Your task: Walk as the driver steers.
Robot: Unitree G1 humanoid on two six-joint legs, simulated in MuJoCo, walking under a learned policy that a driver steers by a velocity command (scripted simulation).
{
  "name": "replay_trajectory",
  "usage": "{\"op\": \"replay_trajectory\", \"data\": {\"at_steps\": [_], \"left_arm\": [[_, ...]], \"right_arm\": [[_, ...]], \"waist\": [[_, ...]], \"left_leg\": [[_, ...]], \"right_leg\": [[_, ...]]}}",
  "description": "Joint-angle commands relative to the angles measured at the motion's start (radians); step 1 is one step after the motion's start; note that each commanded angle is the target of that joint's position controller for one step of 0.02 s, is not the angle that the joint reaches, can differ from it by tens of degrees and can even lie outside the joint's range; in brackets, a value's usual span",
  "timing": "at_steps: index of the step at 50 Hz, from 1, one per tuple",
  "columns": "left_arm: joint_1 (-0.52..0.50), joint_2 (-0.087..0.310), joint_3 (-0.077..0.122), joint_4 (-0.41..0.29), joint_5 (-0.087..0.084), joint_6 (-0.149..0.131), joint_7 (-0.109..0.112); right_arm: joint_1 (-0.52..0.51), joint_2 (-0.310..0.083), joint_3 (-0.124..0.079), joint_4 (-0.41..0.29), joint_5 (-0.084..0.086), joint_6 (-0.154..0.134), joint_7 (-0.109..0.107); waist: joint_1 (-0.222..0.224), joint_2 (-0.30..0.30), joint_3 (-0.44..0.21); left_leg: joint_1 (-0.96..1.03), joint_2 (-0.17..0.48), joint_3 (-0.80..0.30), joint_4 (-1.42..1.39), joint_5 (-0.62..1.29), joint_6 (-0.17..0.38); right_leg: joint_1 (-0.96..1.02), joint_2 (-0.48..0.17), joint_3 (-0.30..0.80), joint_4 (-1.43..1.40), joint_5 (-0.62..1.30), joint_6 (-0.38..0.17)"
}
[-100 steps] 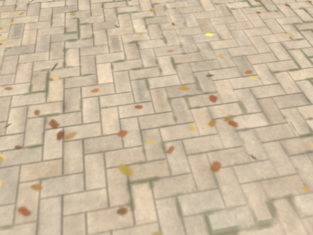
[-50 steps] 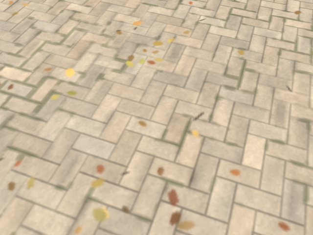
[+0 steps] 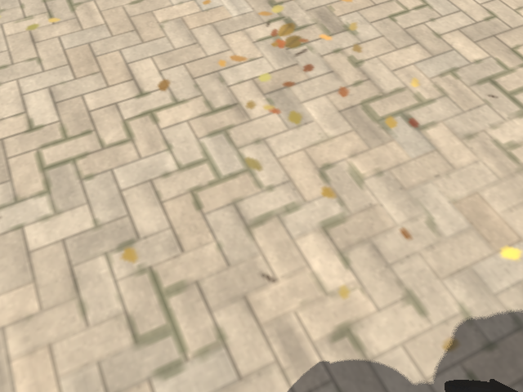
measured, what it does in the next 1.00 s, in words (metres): walks ahead, turning left: left foot, then right foot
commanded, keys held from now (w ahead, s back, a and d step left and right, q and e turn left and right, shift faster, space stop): q+shift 0.94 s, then shift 0.02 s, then e+shift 0.04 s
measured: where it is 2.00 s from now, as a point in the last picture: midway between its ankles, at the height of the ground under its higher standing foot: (219, 278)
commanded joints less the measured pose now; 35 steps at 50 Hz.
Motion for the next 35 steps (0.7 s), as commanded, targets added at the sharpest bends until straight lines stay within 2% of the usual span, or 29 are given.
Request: {"op": "replay_trajectory", "data": {"at_steps": [1,2,4,5,6,7,8,9,10,11,12,14,15,17,19,21,23,26,29,30,31,32,33,34,35], "left_arm": [[0.012,0.136,0.025,-0.039,0.008,-0.021,0.034],[0.016,0.144,0.025,-0.033,0.017,-0.016,0.037],[-0.032,0.153,0.028,-0.05,0.025,-0.001,0.047],[-0.074,0.162,0.033,-0.071,0.027,0.007,0.054],[-0.166,0.174,0.038,-0.105,0.034,0.013,0.056],[-0.229,0.146,0.034,-0.136,0.045,0.015,0.049],[0.009,0.0,0.002,-0.16,0.059,0.018,0.019],[0.107,0.083,0.001,-0.163,0.025,0.008,-0.01],[-0.006,0.165,0.016,-0.185,0.007,0.013,-0.02],[-0.102,0.171,0.024,-0.209,0.02,0.026,-0.015],[-0.126,0.156,0.023,-0.224,0.034,0.042,-0.006],[-0.105,0.13,0.023,-0.224,0.041,0.062,0.005],[-0.105,0.108,0.019,-0.22,0.046,0.059,0.013],[-0.149,0.079,0.015,-0.228,0.048,0.054,0.029],[-0.182,0.079,0.017,-0.231,0.033,0.06,0.038],[-0.232,0.092,0.025,-0.234,0.02,0.063,0.041],[-0.28,0.096,0.031,-0.237,0.015,0.055,0.038],[-0.33,0.099,0.039,-0.236,0.009,0.03,0.025],[-0.304,0.124,0.055,-0.214,0.002,0.007,0.008],[-0.273,0.134,0.063,-0.199,0.0,0.004,0.005],[-0.252,0.152,0.071,-0.187,0.002,0.006,0.005],[-0.272,0.193,0.078,-0.206,0.02,0.019,0.011],[-0.268,0.222,0.084,-0.21,0.059,0.033,0.009],[-0.286,0.164,0.079,-0.231,0.057,0.033,0.013],[-0.325,0.123,0.068,-0.244,0.043,0.038,0.021]], "right_arm": [[-0.058,-0.029,-0.01,-0.043,0.015,-0.038,0.029],[-0.06,-0.044,-0.018,-0.053,0.015,-0.038,0.041],[0.039,-0.121,-0.055,-0.046,0.015,-0.03,0.06],[0.153,-0.161,-0.077,-0.02,0.012,-0.024,0.065],[0.33,-0.198,-0.098,0.019,0.014,-0.016,0.061],[0.487,-0.22,-0.103,0.061,0.012,-0.007,0.045],[0.36,-0.248,-0.083,0.01,-0.046,-0.01,0.037],[0.234,-0.26,-0.095,-0.07,-0.063,0.006,0.022],[0.126,-0.217,-0.095,-0.129,-0.043,0.032,0.009],[0.074,-0.178,-0.081,-0.141,-0.01,0.054,0.003],[0.055,-0.176,-0.074,-0.149,-0.001,0.062,0.0],[0.024,-0.184,-0.082,-0.155,-0.002,0.069,-0.001],[0.031,-0.186,-0.085,-0.151,-0.001,0.073,-0.005],[0.082,-0.203,-0.095,-0.13,0.005,0.086,-0.021],[0.091,-0.218,-0.105,-0.128,0.018,0.108,-0.038],[0.079,-0.22,-0.111,-0.141,0.028,0.131,-0.051],[0.083,-0.218,-0.116,-0.146,0.026,0.147,-0.056],[0.095,-0.212,-0.125,-0.152,0.019,0.16,-0.057],[0.079,-0.208,-0.131,-0.17,0.021,0.163,-0.053],[0.061,-0.203,-0.129,-0.178,0.026,0.163,-0.05],[0.069,-0.175,-0.12,-0.179,0.033,0.164,-0.046],[0.151,-0.119,-0.103,-0.164,0.03,0.167,-0.042],[0.148,-0.164,-0.115,-0.202,0.039,0.157,-0.031],[0.141,-0.268,-0.141,-0.179,0.024,0.147,-0.023],[0.146,-0.285,-0.149,-0.155,0.027,0.152,-0.021]], "waist": [[0.03,-0.019,-0.091],[0.028,-0.065,-0.098],[-0.034,-0.133,-0.152],[-0.094,-0.158,-0.197],[-0.206,-0.151,-0.233],[-0.288,0.031,-0.249],[-0.07,0.292,-0.336],[-0.065,0.195,-0.525],[-0.069,0.041,-0.405],[-0.045,-0.117,-0.239],[-0.018,-0.144,-0.183],[0.014,-0.075,-0.109],[0.01,-0.053,-0.12],[-0.018,-0.015,-0.19],[-0.032,0.031,-0.25],[-0.052,0.074,-0.239],[-0.075,0.115,-0.21],[-0.101,0.153,-0.19],[-0.086,0.173,-0.191],[-0.064,0.168,-0.19],[-0.058,0.104,-0.213],[-0.103,-0.065,-0.265],[-0.118,-0.323,-0.244],[-0.098,-0.243,-0.212],[-0.099,-0.175,-0.174]], "left_leg": [[0.279,-0.124,0.104,-0.262,0.388,0.025],[0.311,-0.15,0.107,-0.289,0.414,0.036],[0.408,-0.214,0.13,-0.28,0.328,0.057],[0.503,-0.239,0.136,-0.25,0.251,0.068],[0.652,-0.21,0.092,-0.275,0.251,0.098],[0.784,-0.087,-0.044,-0.362,0.483,0.154],[1.022,0.137,-0.497,-0.253,0.842,0.329],[1.044,0.238,-0.761,-0.417,0.47,0.425],[0.866,0.192,-0.729,-0.492,0.002,0.402],[0.651,0.123,-0.662,-0.565,-0.257,0.35],[0.514,0.086,-0.644,-0.601,-0.333,0.325],[0.336,-0.029,-0.524,-0.613,-0.282,0.276],[0.311,-0.063,-0.462,-0.586,-0.154,0.263],[0.358,-0.076,-0.426,-0.526,0.085,0.256],[0.433,-0.082,-0.444,-0.499,0.015,0.224],[0.463,-0.097,-0.478,-0.506,-0.171,0.184],[0.48,-0.109,-0.514,-0.511,-0.277,0.166],[0.528,-0.108,-0.568,-0.485,-0.251,0.168],[0.548,-0.112,-0.634,-0.441,-0.152,0.158],[0.53,-0.13,-0.639,-0.413,-0.166,0.143],[0.463,-0.179,-0.598,-0.326,-0.329,0.112],[0.328,-0.262,-0.457,-0.117,-0.583,0.068],[0.159,-0.335,-0.26,0.104,-0.645,0.021],[0.105,-0.243,-0.234,0.258,-0.552,-0.027],[0.093,-0.213,-0.205,0.314,-0.473,-0.042]], "right_leg": [[-0.119,-0.205,-0.011,-0.051,0.746,0.054],[-0.101,-0.211,-0.019,-0.018,0.752,0.076],[-0.066,-0.221,-0.034,0.144,0.89,0.129],[-0.072,-0.233,-0.031,0.268,0.992,0.151],[-0.155,-0.231,-0.044,0.499,0.992,0.18],[-0.285,-0.106,-0.092,0.968,0.4,0.22],[-0.623,0.005,0.047,1.297,-0.414,0.26],[-0.647,-0.037,0.214,1.376,-0.302,0.237],[-0.675,-0.081,0.201,1.304,-0.203,0.193],[-0.685,-0.113,0.165,1.206,-0.142,0.181],[-0.654,-0.13,0.159,1.122,-0.113,0.18],[-0.566,-0.155,0.153,0.92,-0.084,0.192],[-0.534,-0.151,0.132,0.831,-0.067,0.203],[-0.513,-0.128,0.124,0.707,-0.039,0.233],[-0.521,-0.118,0.15,0.632,0.015,0.252],[-0.536,-0.111,0.168,0.551,0.057,0.253],[-0.526,-0.102,0.178,0.469,0.068,0.248],[-0.477,-0.088,0.188,0.347,0.054,0.234],[-0.342,-0.087,0.195,0.168,0.054,0.208],[-0.267,-0.106,0.182,0.069,0.116,0.197],[-0.134,-0.186,0.203,-0.028,0.214,0.165],[0.027,-0.39,0.345,-0.003,0.308,0.072],[0.004,-0.54,0.535,-0.033,0.411,-0.069],[-0.03,-0.558,0.524,-0.042,0.359,-0.093],[-0.06,-0.494,0.407,-0.027,0.28,-0.056]]}}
